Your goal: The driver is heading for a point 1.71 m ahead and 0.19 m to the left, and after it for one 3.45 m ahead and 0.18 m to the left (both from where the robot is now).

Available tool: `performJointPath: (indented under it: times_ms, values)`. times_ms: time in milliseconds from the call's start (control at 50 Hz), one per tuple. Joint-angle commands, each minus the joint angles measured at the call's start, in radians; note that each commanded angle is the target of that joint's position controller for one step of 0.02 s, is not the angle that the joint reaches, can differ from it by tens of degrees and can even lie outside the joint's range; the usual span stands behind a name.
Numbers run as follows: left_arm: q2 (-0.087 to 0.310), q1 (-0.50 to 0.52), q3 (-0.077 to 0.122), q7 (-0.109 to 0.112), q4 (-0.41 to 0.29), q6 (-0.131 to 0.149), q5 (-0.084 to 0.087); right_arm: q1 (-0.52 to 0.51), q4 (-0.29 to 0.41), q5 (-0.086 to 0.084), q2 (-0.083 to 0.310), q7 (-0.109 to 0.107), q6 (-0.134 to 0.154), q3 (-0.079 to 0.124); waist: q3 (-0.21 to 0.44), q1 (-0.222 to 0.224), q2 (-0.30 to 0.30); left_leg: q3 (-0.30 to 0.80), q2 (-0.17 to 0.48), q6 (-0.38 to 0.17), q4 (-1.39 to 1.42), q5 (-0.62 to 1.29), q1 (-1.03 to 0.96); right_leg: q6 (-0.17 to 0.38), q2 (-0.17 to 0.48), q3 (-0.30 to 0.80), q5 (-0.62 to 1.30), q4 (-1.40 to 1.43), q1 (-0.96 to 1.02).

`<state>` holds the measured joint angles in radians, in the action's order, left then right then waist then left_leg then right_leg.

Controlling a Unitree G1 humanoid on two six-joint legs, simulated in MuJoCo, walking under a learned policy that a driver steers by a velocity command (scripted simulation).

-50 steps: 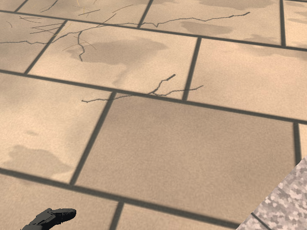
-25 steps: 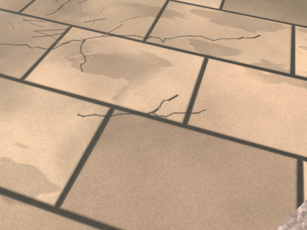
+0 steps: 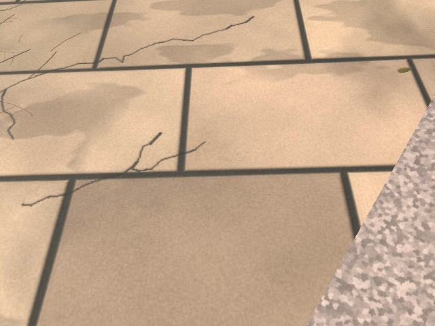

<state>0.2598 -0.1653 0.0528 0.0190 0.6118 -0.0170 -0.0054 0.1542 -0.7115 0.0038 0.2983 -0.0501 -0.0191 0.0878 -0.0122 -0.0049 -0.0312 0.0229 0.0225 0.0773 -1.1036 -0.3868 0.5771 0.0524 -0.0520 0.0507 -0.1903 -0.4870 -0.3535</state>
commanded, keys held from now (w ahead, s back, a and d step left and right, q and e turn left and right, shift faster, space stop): no key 1.00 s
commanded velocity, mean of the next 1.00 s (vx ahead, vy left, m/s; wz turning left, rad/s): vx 0.00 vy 0.00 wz -0.07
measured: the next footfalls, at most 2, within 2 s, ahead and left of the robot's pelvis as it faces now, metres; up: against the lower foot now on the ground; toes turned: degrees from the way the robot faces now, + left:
left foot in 0.20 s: +0.05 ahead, +0.14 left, +0.00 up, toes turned -3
right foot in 1.76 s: +0.14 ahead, -0.11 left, +0.00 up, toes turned -3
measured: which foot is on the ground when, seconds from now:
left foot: up 0.00-0.18, down 0.20-1.00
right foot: down 0.00-1.00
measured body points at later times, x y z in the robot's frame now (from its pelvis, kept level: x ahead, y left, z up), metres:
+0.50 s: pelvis +0.01 +0.02 -0.01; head +0.01 +0.02 +0.44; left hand +0.15 +0.27 -0.12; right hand +0.15 -0.23 -0.11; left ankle +0.01 +0.14 -0.74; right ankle +0.03 -0.09 -0.74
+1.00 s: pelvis +0.02 +0.03 -0.01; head +0.02 +0.04 +0.44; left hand +0.16 +0.27 -0.12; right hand +0.14 -0.21 -0.12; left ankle +0.01 +0.15 -0.74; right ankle +0.03 -0.09 -0.74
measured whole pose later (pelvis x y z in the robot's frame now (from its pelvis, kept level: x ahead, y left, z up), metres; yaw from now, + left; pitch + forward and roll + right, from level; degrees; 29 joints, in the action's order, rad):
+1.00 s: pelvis +0.02 +0.03 -0.01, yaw -2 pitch -1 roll +0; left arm 0.17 -0.20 0.06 0.02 0.72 0.00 -0.01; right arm 0.23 -0.72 0.01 0.18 -0.02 0.03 0.05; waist -0.02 0.00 0.00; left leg 0.00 -0.02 -0.01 -0.58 -0.32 0.23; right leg 0.00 -0.05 0.09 -0.27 -0.57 -0.28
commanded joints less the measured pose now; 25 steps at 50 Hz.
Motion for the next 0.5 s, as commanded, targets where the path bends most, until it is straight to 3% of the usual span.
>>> performJointPath:
  times_ms: [20,120,160,180,200,220,240,260,320,400,500]
  values:
    - [0.131,0.037,0.035,0.011,-0.064,0.013,-0.003,-0.004,0.063,0.000,0.033,0.001,0.009,-0.002,0.150,0.004,0.156,0.027,0.023,0.001,0.149,0.044,-0.045,0.174,0.233,0.205,0.259,0.128,0.144]
    - [0.126,0.027,0.028,-0.001,-0.047,0.004,-0.010,-0.017,0.071,-0.008,0.043,0.016,0.017,-0.003,0.098,0.034,0.175,0.010,0.010,-0.019,0.366,0.011,-0.180,0.190,0.240,0.274,0.061,0.137,0.080]
    - [0.105,0.046,0.017,-0.004,-0.041,0.003,-0.001,0.017,0.059,-0.006,0.025,0.024,0.027,-0.006,0.083,0.003,0.159,-0.006,-0.002,-0.041,0.545,0.105,-0.282,0.166,0.219,0.280,0.037,0.112,0.054]
    - [0.083,0.031,0.009,-0.004,-0.030,0.005,0.001,0.035,0.053,0.004,0.015,0.030,0.032,-0.010,0.082,-0.013,0.138,-0.001,0.001,-0.057,0.665,0.215,-0.364,0.131,0.194,0.267,0.019,0.101,0.028]
    - [0.057,-0.004,0.001,-0.006,-0.019,0.014,-0.007,0.052,0.057,0.022,0.041,0.030,0.037,-0.009,0.103,-0.005,0.093,0.065,0.066,-0.079,0.683,0.322,-0.458,0.076,0.160,0.243,-0.037,0.070,-0.013]
    - [0.053,-0.047,0.002,-0.012,-0.019,0.025,-0.022,0.047,0.066,0.030,0.112,0.027,0.038,0.005,0.109,0.051,-0.046,0.137,0.155,-0.129,0.652,0.450,-0.485,0.028,0.078,0.158,-0.123,0.000,-0.056]
    - [0.043,-0.043,0.002,-0.014,-0.020,0.029,-0.020,0.011,0.049,0.023,0.079,0.033,0.039,0.001,0.112,0.073,-0.175,0.181,0.172,-0.190,0.695,0.260,-0.347,-0.018,0.031,0.062,-0.137,-0.010,0.034]
    - [0.073,-0.003,0.010,-0.013,-0.015,0.027,-0.024,-0.033,0.071,0.021,0.022,0.038,0.043,-0.015,0.076,0.055,-0.142,0.168,0.142,-0.175,0.722,0.140,-0.285,-0.035,0.042,0.064,-0.095,-0.011,0.082]
    - [0.068,0.028,0.018,-0.009,-0.019,0.011,-0.016,-0.014,0.075,0.015,0.038,0.030,0.054,-0.010,0.024,0.021,-0.065,0.098,0.080,-0.112,0.686,0.078,-0.280,-0.009,0.045,0.090,-0.061,0.004,0.050]
    - [0.037,0.009,0.014,-0.013,-0.007,0.022,-0.011,0.029,0.076,0.012,0.021,0.017,0.054,-0.015,0.029,0.005,0.006,0.067,0.054,-0.106,0.636,0.124,-0.321,0.004,0.058,0.111,-0.053,0.023,0.024]
    - [0.028,-0.008,0.017,-0.012,0.003,0.029,-0.010,0.032,0.086,0.010,0.007,0.021,0.053,-0.018,0.046,0.002,0.045,0.055,0.040,-0.107,0.614,0.165,-0.335,-0.004,0.064,0.117,-0.010,0.018,0.042]
Keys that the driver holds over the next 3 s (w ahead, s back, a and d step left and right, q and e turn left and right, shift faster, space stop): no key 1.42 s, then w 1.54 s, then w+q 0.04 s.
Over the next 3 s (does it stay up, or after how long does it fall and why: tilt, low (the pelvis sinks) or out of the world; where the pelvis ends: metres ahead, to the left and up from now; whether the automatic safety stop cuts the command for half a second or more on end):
stays up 0.74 -0.05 0.01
